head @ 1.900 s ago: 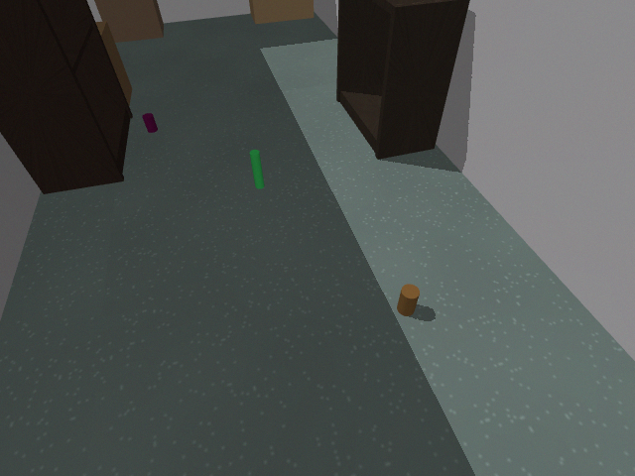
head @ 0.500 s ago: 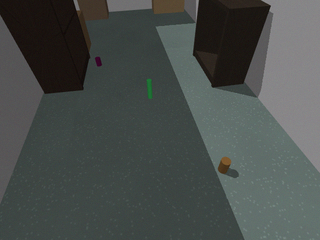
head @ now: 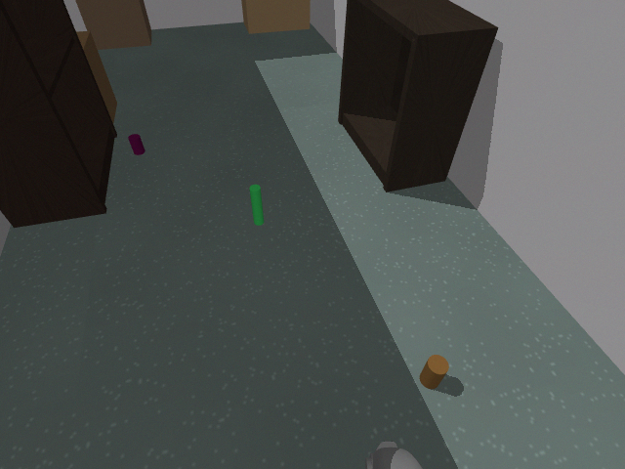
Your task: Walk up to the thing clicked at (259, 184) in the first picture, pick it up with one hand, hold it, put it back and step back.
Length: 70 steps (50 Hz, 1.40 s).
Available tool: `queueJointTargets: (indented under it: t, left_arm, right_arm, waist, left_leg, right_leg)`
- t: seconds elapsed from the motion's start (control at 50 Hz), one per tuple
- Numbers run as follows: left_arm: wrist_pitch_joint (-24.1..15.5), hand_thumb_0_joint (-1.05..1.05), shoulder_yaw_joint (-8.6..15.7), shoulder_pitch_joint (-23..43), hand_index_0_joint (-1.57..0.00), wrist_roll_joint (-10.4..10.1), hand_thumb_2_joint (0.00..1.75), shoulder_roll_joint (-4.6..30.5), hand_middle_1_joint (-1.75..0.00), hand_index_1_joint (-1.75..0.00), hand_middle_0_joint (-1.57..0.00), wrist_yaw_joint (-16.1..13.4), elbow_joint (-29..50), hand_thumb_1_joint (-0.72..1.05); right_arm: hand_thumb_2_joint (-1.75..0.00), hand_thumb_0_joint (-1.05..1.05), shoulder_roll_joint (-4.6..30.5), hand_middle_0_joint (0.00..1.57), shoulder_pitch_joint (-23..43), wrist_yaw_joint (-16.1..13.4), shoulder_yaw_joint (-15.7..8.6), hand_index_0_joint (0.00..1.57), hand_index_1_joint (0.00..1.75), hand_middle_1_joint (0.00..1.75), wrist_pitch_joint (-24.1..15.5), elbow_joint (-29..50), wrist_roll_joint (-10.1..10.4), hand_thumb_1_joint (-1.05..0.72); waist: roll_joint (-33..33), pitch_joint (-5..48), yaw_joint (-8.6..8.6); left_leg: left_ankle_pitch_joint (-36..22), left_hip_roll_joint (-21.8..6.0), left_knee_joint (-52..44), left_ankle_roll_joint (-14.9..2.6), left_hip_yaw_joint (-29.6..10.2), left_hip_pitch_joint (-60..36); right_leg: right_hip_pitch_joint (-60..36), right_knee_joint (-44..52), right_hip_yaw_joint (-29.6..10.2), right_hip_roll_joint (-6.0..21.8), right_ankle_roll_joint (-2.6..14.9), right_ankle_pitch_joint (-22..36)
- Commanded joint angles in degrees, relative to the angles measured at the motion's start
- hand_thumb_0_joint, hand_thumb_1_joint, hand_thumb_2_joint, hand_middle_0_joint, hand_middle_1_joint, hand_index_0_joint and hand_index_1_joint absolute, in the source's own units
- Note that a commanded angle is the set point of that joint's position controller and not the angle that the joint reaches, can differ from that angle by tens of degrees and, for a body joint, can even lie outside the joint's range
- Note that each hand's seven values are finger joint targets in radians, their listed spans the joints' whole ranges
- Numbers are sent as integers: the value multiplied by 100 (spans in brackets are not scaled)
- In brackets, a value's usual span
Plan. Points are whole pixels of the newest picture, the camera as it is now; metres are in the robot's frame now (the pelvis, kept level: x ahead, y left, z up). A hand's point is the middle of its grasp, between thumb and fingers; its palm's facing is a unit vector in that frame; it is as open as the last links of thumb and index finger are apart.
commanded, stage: walk up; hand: left
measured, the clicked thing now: (257, 205) +1.34 +0.21 -0.67
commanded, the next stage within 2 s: none
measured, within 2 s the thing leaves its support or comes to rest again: neither
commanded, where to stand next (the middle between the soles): +1.08 -0.05 m, yaw +1 degrees
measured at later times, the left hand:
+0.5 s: hand (185, 357) +0.35 +0.22 -0.14, palm faces -0.01 -0.94 -0.34, open 7.4 cm
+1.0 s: hand (202, 248) +0.60 +0.23 -0.14, palm faces -0.09 -0.93 -0.37, open 7.4 cm
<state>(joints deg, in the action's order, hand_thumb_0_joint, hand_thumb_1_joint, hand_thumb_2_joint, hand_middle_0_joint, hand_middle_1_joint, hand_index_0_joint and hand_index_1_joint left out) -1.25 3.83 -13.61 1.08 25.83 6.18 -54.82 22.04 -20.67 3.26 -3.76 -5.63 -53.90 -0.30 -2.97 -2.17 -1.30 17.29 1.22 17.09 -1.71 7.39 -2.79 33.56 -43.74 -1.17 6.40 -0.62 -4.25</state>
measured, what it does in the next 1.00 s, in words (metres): walks ahead: right foot, then left foot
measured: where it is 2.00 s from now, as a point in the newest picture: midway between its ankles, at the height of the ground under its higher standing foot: (324, 298)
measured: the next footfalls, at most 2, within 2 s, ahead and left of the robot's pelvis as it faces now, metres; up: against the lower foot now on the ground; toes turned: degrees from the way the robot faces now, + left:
right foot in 0.14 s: +0.28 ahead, -0.15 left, +0.00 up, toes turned -5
left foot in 0.60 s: +0.51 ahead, +0.10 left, +0.00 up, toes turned +6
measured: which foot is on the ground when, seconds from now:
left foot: down 0.00-0.18, up 0.20-0.58, down 0.60-1.00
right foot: up 0.00-0.12, down 0.14-0.62, up 0.64-1.00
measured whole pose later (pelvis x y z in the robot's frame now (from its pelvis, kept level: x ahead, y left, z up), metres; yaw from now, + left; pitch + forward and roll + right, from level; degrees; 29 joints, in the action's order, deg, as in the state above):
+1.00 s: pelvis +0.52 -0.05 -0.01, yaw -2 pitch -3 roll +2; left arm -2.3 3.6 -15.7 0.8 24.7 5.3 -51.1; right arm 24.1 -20.9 2.7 -3.0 -5.1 -49.6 -0.4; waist -1.3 -3.6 -1.5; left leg 20.0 -2.9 27.7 1.0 7.5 4.5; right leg 27.2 -37.9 0.8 6.5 0.6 -9.8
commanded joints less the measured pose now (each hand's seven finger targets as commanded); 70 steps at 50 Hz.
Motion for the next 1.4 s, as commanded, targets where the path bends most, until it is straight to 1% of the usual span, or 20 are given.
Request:
queueJointTargets:
  t: [0.0,0.08,0.12,0.14,0.16,0.18,0.3,0.5,0.56,0.58,0.6,0.62,0.74,0.84,1.0,1.02,1.06,1.08,1.18,1.38]
  left_arm:
    - [-207,0,121,1392,-20,-16,90,698,-30,-30,-20,5,921,90]
    - [-204,0,156,1241,-20,-39,90,696,-30,-30,-20,-66,892,90]
    - [-230,0,311,102,-20,-27,90,954,-30,-30,-20,-168,605,90]
    - [-264,0,470,-742,-20,7,90,1271,-30,-30,-20,-237,420,90]
    - [-303,0,620,-1255,-20,43,90,1736,-30,-30,-20,-299,410,90]
    - [-301,0,630,-1193,-20,-98,90,1809,-30,-30,-20,-339,408,90]
    - [-408,0,347,-47,-20,-156,90,1057,-30,-30,-20,-467,794,90]
    - [-477,0,320,-52,-20,-43,90,1253,-30,-30,-20,-313,1068,90]
    - [-423,0,245,-187,-20,-41,90,1105,-30,-30,-20,-338,1113,90]
    - [-404,0,139,-437,-20,-71,90,828,-30,-30,-20,-369,1125,90]
    - [-381,0,37,-799,-20,-147,90,396,-30,-30,-20,-384,1131,90]
    - [-311,0,200,-828,-20,-165,90,1044,-30,-30,-20,-471,1065,90]
    - [-259,0,192,-838,-20,-144,90,1009,-30,-30,-20,-343,683,90]
    - [-214,0,187,-271,-20,-49,90,870,-30,-30,-20,-157,899,90]
    - [-332,0,347,-424,-20,5,90,943,-30,-30,-20,-173,686,90]
    - [-381,0,442,-898,-20,8,90,1120,-30,-30,-20,-232,579,90]
    - [-498,0,606,-1325,-20,14,90,1823,-30,-30,-20,-379,711,90]
    - [-464,0,601,-1123,-20,-82,90,1938,-30,-30,-20,-378,711,90]
    - [-476,0,354,-299,-20,-164,90,1238,-30,-30,-20,-469,856,90]
    - [-524,0,431,-717,-20,-32,90,1238,-30,-30,-20,-466,1047,90]
  right_arm:
    - [-90,0,1646,20,93,-122,-432,20,30,30,-129,502,11,-90]
    - [-90,0,1723,20,-95,-227,-434,20,30,30,-34,559,-50,-90]
    - [-90,0,1571,20,-149,-259,-365,20,30,30,10,668,-86,-90]
    - [-90,0,1307,20,-415,-248,-252,20,30,30,4,694,-78,-90]
    - [-90,0,910,20,-741,-222,-114,20,30,30,-17,842,71,-90]
    - [-90,0,1477,20,-478,-290,-230,20,30,30,1,714,82,-90]
    - [-90,0,1147,20,-143,-177,-184,20,30,30,100,590,52,-90]
    - [-90,0,1077,20,926,88,-319,20,30,30,32,878,-75,-90]
    - [-90,0,1419,20,-79,-7,-482,20,30,30,-37,539,-157,-90]
    - [-90,0,1718,20,-709,-73,-589,20,30,30,-65,417,-253,-90]
    - [-90,0,2140,20,-871,-138,-687,20,30,30,-88,524,-299,-90]
    - [-90,0,2197,20,-696,-147,-698,20,30,30,-76,683,-95,-90]
    - [-90,0,1543,20,383,-188,-345,20,30,30,-133,883,84,-90]
    - [-90,0,1703,20,290,-157,-387,20,30,30,-169,962,16,-90]
    - [-90,0,1609,20,443,-142,-339,20,30,30,-14,1014,24,-90]
    - [-90,0,1392,20,276,-143,-246,20,30,30,-2,1014,10,-90]
    - [-90,0,837,20,-226,-140,-18,20,30,30,40,1079,48,-90]
    - [-90,0,1463,20,1,-212,-182,20,30,30,103,975,12,-90]
    - [-90,0,1335,20,-149,-124,-197,20,30,30,201,539,126,-90]
    - [-90,0,1102,20,945,69,-234,20,30,30,205,915,-88,-90]
  waist:
    - [736,-654,-246]
    - [725,-85,-146]
    - [216,752,428]
    - [-277,1357,751]
    - [-1514,1977,815]
    - [-1285,1691,928]
    - [-330,49,203]
    - [-407,-54,327]
    - [548,539,-225]
    - [1401,875,-548]
    - [2463,1060,-468]
    - [1602,1205,-477]
    - [918,-91,174]
    - [1115,-274,6]
    - [622,98,342]
    - [57,413,587]
    - [-1558,601,643]
    - [-1132,330,722]
    - [-684,-313,139]
    - [-304,-353,529]
  left_leg:
    - [-1653,-1410,-766,-555,-688,598]
    - [-3097,-1494,215,-539,-704,101]
    - [-3538,-1197,2072,-434,-367,438]
    - [-2471,-924,3430,-299,-327,1517]
    - [371,-182,4801,-96,-255,3017]
    - [1286,43,5340,-33,-564,3966]
    - [93,-548,4851,-96,-1047,2981]
    - [-1362,-706,1684,129,-450,2077]
    - [-798,-331,1434,-113,-234,456]
    - [-10,-750,1024,-382,-867,-335]
    - [716,-2156,557,-819,-3282,-1032]
    - [1166,-2763,-93,-1412,-4717,-1138]
    - [-929,-1742,-228,-860,-1488,1523]
    - [-297,-1717,-489,-1122,-1093,1266]
    - [-648,-1367,1063,-698,-582,2052]
    - [-997,-1097,2210,-556,-356,2291]
    - [1216,-2,4817,-74,-433,3921]
    - [1296,-227,5307,-52,-718,4140]
    - [-97,-568,4545,-14,-1155,3248]
    - [-794,-687,2227,193,-933,3567]
  right_leg:
    - [-135,998,379,-50,171,285]
    - [-985,1323,633,-353,417,-186]
    - [-2721,1566,727,-615,601,-443]
    - [-4243,1379,68,-227,711,-927]
    - [-5670,1806,-2470,1435,1265,-1239]
    - [-5903,2228,-3653,1800,1778,-522]
    - [-2552,2462,-505,679,1211,1689]
    - [-1948,2600,-75,617,1150,-445]
    - [-1599,894,183,272,931,213]
    - [-984,-637,469,-114,749,43]
    - [348,-2040,494,-925,444,-2459]
    - [680,-2535,-110,-919,471,-2817]
    - [-483,-1896,-370,-204,221,-1520]
    - [-184,-410,86,49,16,-1077]
    - [-2469,1065,710,-468,234,-460]
    - [-3262,1225,529,-499,348,-880]
    - [-3988,2800,-3046,1575,998,-2457]
    - [-3657,3044,-3699,1921,1455,-2560]
    - [-2062,2985,-875,696,810,-583]
    - [-2798,2918,-222,887,1139,-714]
